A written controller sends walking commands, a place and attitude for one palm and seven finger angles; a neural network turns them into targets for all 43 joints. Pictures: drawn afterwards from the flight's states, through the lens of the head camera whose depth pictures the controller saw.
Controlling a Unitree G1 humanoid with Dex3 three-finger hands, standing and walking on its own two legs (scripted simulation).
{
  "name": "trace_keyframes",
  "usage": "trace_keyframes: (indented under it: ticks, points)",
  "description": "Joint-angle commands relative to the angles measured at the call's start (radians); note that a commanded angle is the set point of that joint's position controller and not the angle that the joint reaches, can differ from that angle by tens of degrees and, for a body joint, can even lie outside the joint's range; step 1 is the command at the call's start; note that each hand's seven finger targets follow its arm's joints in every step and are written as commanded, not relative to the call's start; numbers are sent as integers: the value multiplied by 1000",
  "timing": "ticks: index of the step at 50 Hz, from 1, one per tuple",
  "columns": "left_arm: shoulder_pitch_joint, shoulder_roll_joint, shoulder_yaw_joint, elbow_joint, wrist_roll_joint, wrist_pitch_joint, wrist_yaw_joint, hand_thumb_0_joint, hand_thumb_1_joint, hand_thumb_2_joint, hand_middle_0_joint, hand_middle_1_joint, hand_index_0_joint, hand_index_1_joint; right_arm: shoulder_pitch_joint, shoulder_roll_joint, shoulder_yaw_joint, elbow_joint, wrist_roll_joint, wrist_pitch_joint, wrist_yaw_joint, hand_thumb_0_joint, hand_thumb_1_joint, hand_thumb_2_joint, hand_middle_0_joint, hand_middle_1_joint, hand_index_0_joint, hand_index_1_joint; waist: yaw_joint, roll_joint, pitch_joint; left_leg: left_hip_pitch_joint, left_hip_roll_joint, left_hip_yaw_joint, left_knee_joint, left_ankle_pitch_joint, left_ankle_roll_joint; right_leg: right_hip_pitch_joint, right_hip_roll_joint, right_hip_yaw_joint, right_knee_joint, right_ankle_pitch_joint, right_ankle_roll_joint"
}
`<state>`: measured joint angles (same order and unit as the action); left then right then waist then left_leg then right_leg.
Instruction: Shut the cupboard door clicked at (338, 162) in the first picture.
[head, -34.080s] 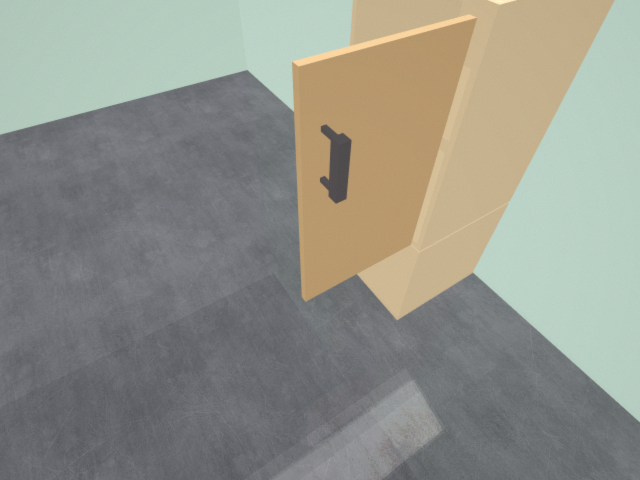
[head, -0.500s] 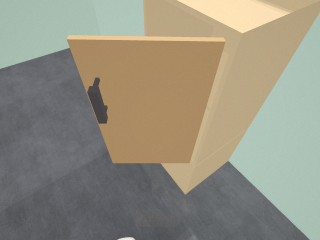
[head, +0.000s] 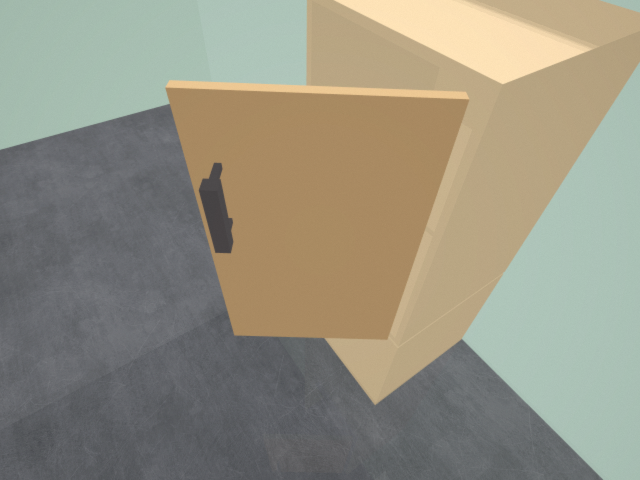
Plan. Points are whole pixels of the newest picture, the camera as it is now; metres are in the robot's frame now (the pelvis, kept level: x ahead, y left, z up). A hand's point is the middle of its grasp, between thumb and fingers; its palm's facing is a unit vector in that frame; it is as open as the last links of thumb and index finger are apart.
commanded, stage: come to a stop and stand still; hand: left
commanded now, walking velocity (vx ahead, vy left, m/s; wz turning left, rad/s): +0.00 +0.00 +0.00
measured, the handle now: (220, 208) +0.44 +0.18 +0.09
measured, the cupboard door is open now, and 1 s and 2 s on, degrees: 54 54 54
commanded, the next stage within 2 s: look again from close up in 0.26 s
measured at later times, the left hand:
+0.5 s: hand out of the picture +0.03 +0.17 -0.16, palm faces -0.01 -0.98 -0.20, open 7.4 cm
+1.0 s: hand out of the picture +0.06 +0.16 -0.16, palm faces +0.07 -0.98 -0.20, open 7.3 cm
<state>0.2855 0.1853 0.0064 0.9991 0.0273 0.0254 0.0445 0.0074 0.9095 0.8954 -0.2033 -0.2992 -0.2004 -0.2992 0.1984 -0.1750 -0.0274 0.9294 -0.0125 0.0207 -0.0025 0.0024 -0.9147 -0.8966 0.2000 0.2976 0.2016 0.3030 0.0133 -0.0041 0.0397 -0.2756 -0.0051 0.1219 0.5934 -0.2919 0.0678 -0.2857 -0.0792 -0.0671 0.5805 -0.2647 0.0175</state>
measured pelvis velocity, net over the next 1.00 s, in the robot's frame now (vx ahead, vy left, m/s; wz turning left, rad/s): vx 0.04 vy -0.02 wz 0.00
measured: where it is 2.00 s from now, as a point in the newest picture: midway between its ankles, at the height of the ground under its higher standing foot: outside the picture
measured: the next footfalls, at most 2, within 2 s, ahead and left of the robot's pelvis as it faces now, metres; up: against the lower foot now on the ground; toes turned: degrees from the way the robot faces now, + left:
none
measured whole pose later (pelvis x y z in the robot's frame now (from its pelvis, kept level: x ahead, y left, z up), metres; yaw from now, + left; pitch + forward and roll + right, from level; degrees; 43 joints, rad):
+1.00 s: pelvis +0.04 -0.02 +0.01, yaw +0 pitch +0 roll +0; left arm 0.32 0.16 0.03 0.95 0.00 0.05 0.04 0.01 0.92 0.90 -0.20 -0.30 -0.20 -0.30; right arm 0.27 -0.16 0.02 1.09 0.00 -0.03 -0.03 0.01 -0.92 -0.90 0.20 0.30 0.20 0.30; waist 0.00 -0.01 0.06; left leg -0.18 0.00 0.11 0.46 -0.27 0.03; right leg -0.20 -0.05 -0.06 0.46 -0.25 0.02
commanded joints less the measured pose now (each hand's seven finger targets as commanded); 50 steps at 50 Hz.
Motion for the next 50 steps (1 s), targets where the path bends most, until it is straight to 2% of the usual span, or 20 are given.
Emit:
trace_keyframes:
  ticks: [1,3,5,10,11,13,18,21,26,30,35,37,40,46,47,48,49,50]
  points:
    - [46,95,8,-70,5,-22,-9,0,900,900,-200,-300,-200,-300,2,-129,-16,-90,-6,-28,-4,0,-900,-900,200,300,200,300,7,55,53,-130,149,-234,-310,-175,4,25,10,30,-67,-51,-48]
    - [44,98,6,-70,1,-23,-11,0,900,900,-200,-300,-200,-300,27,-140,-12,-79,-6,-30,-2,0,-900,-900,200,300,200,300,-1,44,60,-125,136,-235,-334,-228,-6,18,5,45,-83,-68,-48]
    - [53,99,4,-68,-1,-26,-12,0,900,900,-200,-300,-200,-300,38,-143,-12,-67,-6,-31,-2,0,-900,-900,200,300,200,300,-2,21,55,-105,130,-228,-334,-225,-7,12,1,59,-105,-70,-47]
    - [46,107,0,-54,-6,-37,-14,0,900,900,-200,-300,-200,-300,74,-138,1,-27,-5,-41,-1,0,-900,-900,200,300,200,300,-9,-11,20,-43,118,-205,-324,-142,-12,16,-21,85,-148,-53,-47]
    - [46,107,1,-50,-6,-38,-15,0,900,900,-200,-300,-200,-300,74,-128,3,-16,-5,-43,-1,0,-900,-900,200,300,200,300,-8,5,18,-36,115,-197,-324,-115,-12,24,-24,84,-152,-34,-49]
    - [47,106,-4,-36,-8,-40,-14,0,900,900,-200,-300,-200,-300,79,-129,7,3,-4,-44,-2,0,-900,-900,200,300,200,300,-9,-3,20,-22,112,-187,-317,-97,-15,18,-31,92,-165,-31,-47]
    - [43,105,-8,-5,-13,-49,-11,0,900,900,-200,-300,-200,-300,98,-113,16,55,-1,-55,-6,0,-900,-900,200,300,200,300,-12,-13,-16,42,107,-152,-276,74,-21,51,-45,100,-174,69,-44]
    - [38,103,-9,16,-14,-52,-10,0,900,900,-200,-300,-200,-300,109,-100,20,86,2,-58,-9,0,-900,-900,200,300,200,300,-13,-20,-22,63,109,-141,-265,131,-23,70,-47,98,-179,107,-43]
    - [37,90,-10,43,-14,-50,-7,0,900,900,-200,-300,-200,-300,109,-81,23,125,2,-57,-13,0,-900,-900,200,300,200,300,-9,1,17,58,108,-133,-270,122,-27,64,-47,98,-193,96,-44]
    - [37,82,-10,59,-16,-50,-6,0,900,900,-200,-300,-200,-300,112,-77,24,143,1,-55,-15,0,-900,-900,200,300,200,300,-10,19,15,66,108,-132,-272,123,-31,69,-45,98,-198,94,-44]
    - [38,74,-9,72,-16,-51,-5,0,900,900,-200,-300,-200,-300,114,-72,23,159,2,-58,-19,0,-900,-900,200,300,200,300,-10,6,-5,91,113,-129,-265,169,-31,85,-44,93,-194,137,-42]
    - [37,70,-9,72,-15,-50,-4,0,900,900,-200,-300,-200,-300,113,-69,24,163,3,-57,-20,0,-900,-900,200,300,200,300,-9,-1,16,86,114,-128,-268,173,-30,81,-43,91,-196,141,-41]
    - [41,69,-9,78,-15,-51,-4,0,900,900,-200,-300,-200,-300,112,-69,23,169,2,-59,-21,0,-900,-900,200,300,200,300,-9,4,-1,104,114,-127,-265,200,-30,91,-46,91,-196,161,-41]
    - [43,64,-8,85,-15,-49,-5,0,900,900,-200,-300,-200,-300,107,-61,24,177,3,-58,-24,0,-900,-900,200,300,200,300,-7,3,17,106,114,-124,-271,201,-30,93,-42,87,-204,164,-41]
    - [49,62,-8,87,-15,-51,-5,0,900,900,-200,-300,-200,-300,103,-63,23,179,2,-58,-24,0,-900,-900,200,300,200,300,-6,3,9,114,114,-121,-266,208,-31,94,-45,90,-204,175,-41]
    - [86,87,-9,120,-2,-57,31,0,900,900,-200,-300,-200,-300,58,-117,17,115,15,-58,-17,0,-900,-900,200,300,200,300,-1,-13,20,49,145,-118,-105,334,-56,83,-68,99,-175,315,-33]
    - [-799,630,379,-1551,-122,-333,38,0,900,900,-200,-300,-200,-300,143,-330,-24,-194,18,-252,-111,0,-900,-900,200,300,200,300,-171,52,-408,367,90,-155,-110,534,-51,89,62,10,-13,369,-26]
    - [-62,159,11,-1233,-140,-249,47,0,900,900,-218,-320,-218,-320,73,-189,22,-184,63,-330,-116,0,-900,-900,200,300,200,300,-32,372,-555,463,69,-136,-103,681,-73,9,101,-13,41,150,-42]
